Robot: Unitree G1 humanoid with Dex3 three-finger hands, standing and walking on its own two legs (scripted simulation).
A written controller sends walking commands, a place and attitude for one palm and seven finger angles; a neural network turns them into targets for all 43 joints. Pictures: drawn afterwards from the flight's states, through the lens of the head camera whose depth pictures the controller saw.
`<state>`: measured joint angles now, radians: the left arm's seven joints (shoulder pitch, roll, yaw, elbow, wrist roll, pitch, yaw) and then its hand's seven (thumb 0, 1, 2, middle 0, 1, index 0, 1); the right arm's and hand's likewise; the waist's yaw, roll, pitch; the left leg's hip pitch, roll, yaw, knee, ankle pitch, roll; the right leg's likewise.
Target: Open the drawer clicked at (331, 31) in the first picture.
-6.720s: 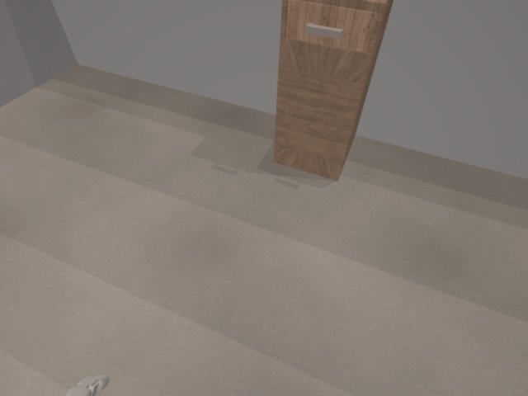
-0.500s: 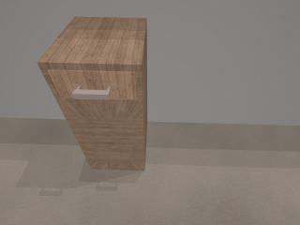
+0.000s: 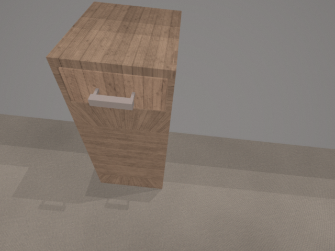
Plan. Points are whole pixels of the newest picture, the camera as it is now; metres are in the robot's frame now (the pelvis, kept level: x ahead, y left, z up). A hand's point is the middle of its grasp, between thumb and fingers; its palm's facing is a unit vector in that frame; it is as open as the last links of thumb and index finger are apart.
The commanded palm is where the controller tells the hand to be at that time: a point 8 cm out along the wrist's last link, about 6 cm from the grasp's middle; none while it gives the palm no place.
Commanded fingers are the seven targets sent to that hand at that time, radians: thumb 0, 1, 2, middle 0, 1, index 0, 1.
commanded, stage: come to a stop and stand still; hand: left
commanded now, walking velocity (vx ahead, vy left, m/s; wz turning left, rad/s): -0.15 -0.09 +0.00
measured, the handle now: (113, 97) +0.55 +0.23 +0.01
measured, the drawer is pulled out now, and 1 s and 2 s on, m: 0.00 0.00 0.00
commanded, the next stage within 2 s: look again from close up in 0.86 s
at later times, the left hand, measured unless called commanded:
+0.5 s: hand out of the picture +0.12 +0.15 -0.15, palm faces +0.01 -0.97 -0.26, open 7.3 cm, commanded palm none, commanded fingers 0.00 0.90 0.90 -0.20 -0.30 -0.20 -0.30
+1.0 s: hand out of the picture -0.02 +0.11 -0.16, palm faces +0.06 -0.98 -0.19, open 7.3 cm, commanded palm none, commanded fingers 0.00 0.90 0.90 -0.20 -0.30 -0.20 -0.30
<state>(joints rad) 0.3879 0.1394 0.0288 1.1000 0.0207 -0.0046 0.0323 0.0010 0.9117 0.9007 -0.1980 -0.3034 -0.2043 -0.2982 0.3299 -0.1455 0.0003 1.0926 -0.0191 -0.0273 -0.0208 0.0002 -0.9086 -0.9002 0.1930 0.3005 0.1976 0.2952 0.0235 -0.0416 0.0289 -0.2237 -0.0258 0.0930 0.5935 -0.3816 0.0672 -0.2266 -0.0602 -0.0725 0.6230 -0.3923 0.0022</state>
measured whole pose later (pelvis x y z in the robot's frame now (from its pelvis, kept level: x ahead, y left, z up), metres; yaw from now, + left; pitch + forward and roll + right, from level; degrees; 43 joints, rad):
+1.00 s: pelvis +0.00 -0.06 +0.01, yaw +0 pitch -2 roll +0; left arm 0.34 0.13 -0.01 1.11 0.01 -0.02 0.04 0.00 0.92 0.90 -0.20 -0.30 -0.20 -0.30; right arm 0.30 -0.14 0.01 1.10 -0.01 0.01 -0.03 0.00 -0.92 -0.90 0.19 0.30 0.20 0.30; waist 0.02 0.02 0.02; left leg -0.19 0.05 0.03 0.48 -0.26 -0.02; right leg -0.22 0.05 -0.09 0.41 -0.17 -0.07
